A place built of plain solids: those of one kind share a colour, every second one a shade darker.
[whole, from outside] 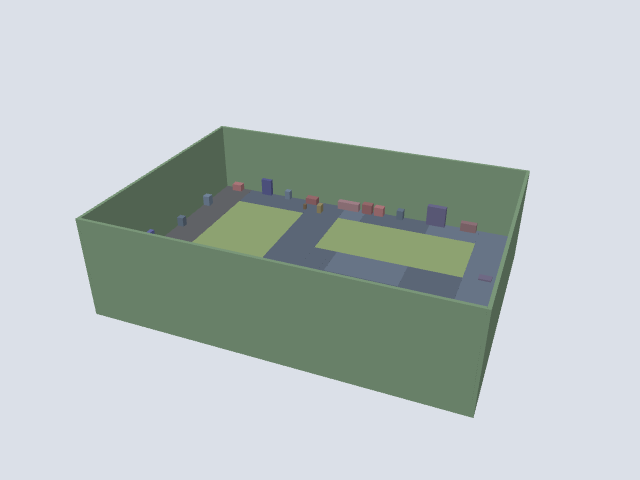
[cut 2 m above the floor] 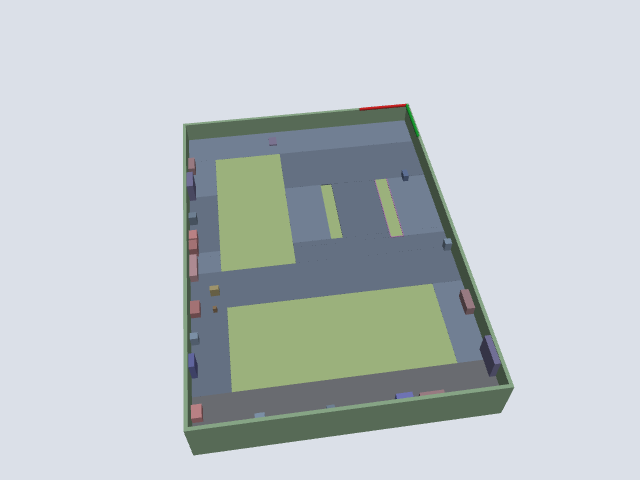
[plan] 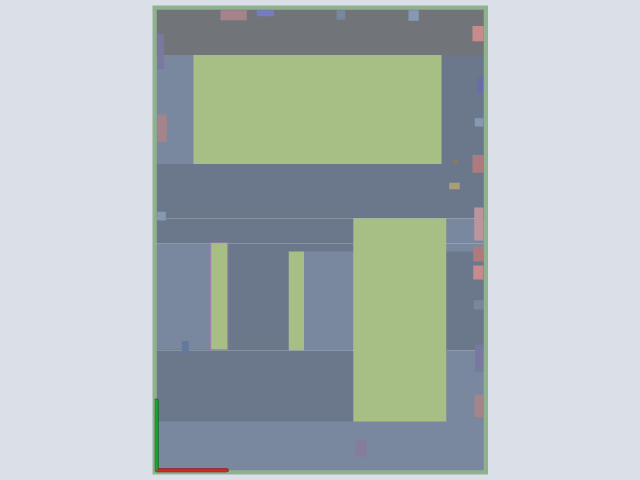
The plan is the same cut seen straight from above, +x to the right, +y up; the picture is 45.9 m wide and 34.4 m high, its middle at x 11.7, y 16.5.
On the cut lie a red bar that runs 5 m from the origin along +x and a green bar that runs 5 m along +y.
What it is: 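A vehicle workshop, tram depot or goods shed with inspection pits, wash bays, truck wells or a traverser pit in its floor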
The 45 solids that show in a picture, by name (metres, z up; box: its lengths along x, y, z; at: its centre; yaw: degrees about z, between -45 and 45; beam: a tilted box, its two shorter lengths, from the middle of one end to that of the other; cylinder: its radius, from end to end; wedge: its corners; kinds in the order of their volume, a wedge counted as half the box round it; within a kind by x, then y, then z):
{
 "floor_1": {"box": [2.63, 7.82, 2.4], "at": [1.31, 25.85, -1.2]},
 "floor_2": {"box": [3.91, 7.02, 2.4], "at": [1.96, 12.16, -1.2]},
 "floor_3": {"box": [3.91, 0.57, 2.4], "at": [1.96, 15.96, -1.2]},
 "floor_4": {"box": [14.11, 5.1, 2.4], "at": [7.05, 6.04, -1.2]},
 "floor_5": {"box": [14.11, 1.81, 2.4], "at": [7.05, 17.14, -1.2]},
 "floor_6": {"box": [4.42, 7.02, 2.4], "at": [7.25, 12.16, -1.2]},
 "floor_7": {"box": [9.07, 0.57, 2.4], "at": [9.57, 15.96, -1.2]},
 "floor_8": {"box": [23.44, 3.49, 2.4], "at": [11.72, 1.75, -1.2]},
 "floor_9": {"box": [23.44, 3.89, 2.4], "at": [11.72, 20.0, -1.2]},
 "floor_10": {"box": [3.56, 7.02, 2.4], "at": [12.33, 12.16, -1.2]},
 "floor_11": {"box": [3.03, 7.82, 2.4], "at": [21.93, 25.85, -1.2]},
 "floor_12": {"box": [2.69, 5.1, 2.4], "at": [22.09, 6.04, -1.2]},
 "floor_13": {"box": [2.69, 7.02, 2.4], "at": [22.09, 12.16, -1.2]},
 "floor_14": {"box": [2.69, 0.57, 2.4], "at": [22.09, 15.96, -1.2]},
 "floor_15": {"box": [2.69, 1.81, 2.4], "at": [22.09, 17.14, -1.2]},
 "bay_floor_1": {"box": [1.13, 7.59, 2.4], "at": [4.47, 12.45, -1.2]},
 "bay_floor_2": {"box": [1.09, 7.08, 2.3], "at": [10.01, 12.13, -1.25]},
 "bay_floor_3": {"box": [17.78, 7.82, 2.4], "at": [11.52, 25.85, -1.2]},
 "bay_floor_4": {"box": [6.64, 14.56, 2.4], "at": [17.43, 10.77, -1.2]},
 "wall_1": {"box": [0.3, 33.0, 9.65], "at": [-0.15, 16.5, 2.42]},
 "wall_2": {"box": [24.04, 0.3, 9.65], "at": [11.72, -0.15, 2.42]},
 "wall_3": {"box": [24.04, 0.3, 9.65], "at": [11.72, 33.15, 2.42]},
 "wall_4": {"box": [0.3, 33.0, 9.65], "at": [23.59, 16.5, 2.42]},
 "rack_1": {"box": [0.5, 2.52, 2.12], "at": [0.28, 30.02, 1.01]},
 "rack_2": {"box": [0.6, 1.93, 2.18], "at": [23.11, 8.03, 1.04]},
 "bench_1": {"box": [0.69, 1.93, 0.96], "at": [0.38, 24.5, 0.43]},
 "bench_2": {"box": [1.89, 0.73, 0.97], "at": [5.5, 32.6, 0.43]},
 "bench_3": {"box": [0.66, 2.38, 0.92], "at": [23.08, 17.65, 0.41]},
 "bench_4": {"box": [0.64, 1.6, 0.95], "at": [23.09, 4.62, 0.42]},
 "crates_1": {"box": [0.79, 1.28, 0.73], "at": [23.02, 21.96, 0.32]},
 "crates_2": {"box": [0.78, 1.09, 0.81], "at": [23.02, 31.29, 0.35]},
 "crates_3": {"box": [0.73, 1.01, 1.02], "at": [23.05, 14.18, 0.46]},
 "crates_4": {"box": [0.73, 1.08, 1.13], "at": [23.05, 15.49, 0.52]},
 "bin_1": {"box": [0.61, 0.63, 1.01], "at": [0.34, 18.21, 0.46]},
 "bin_2": {"box": [0.64, 0.68, 1.02], "at": [13.2, 32.63, 0.46]},
 "bin_3": {"box": [0.74, 0.75, 1.13], "at": [18.41, 32.59, 0.52]},
 "bin_4": {"box": [0.7, 0.68, 1.09], "at": [23.06, 11.85, 0.49]},
 "bin_5": {"box": [0.63, 0.59, 1.01], "at": [23.09, 24.93, 0.46]},
 "cupboard_1": {"box": [1.24, 0.44, 1.94], "at": [7.79, 32.75, 0.92]},
 "cupboard_2": {"box": [0.45, 1.17, 1.87], "at": [23.18, 27.59, 0.89]},
 "chest_1": {"box": [0.51, 0.9, 0.75], "at": [2.04, 8.81, 0.33]},
 "trolley_1": {"box": [0.76, 0.46, 0.94], "at": [21.34, 20.37, 0.42]},
 "pallet_1": {"box": [0.8, 1.17, 0.2], "at": [14.65, 1.54, 0.05]},
 "bay_kerb_1": {"box": [0.08, 7.67, 0.11], "at": [3.87, 12.49, 0.01]},
 "bay_kerb_2": {"box": [0.08, 7.67, 0.11], "at": [5.08, 12.49, 0.01]}
}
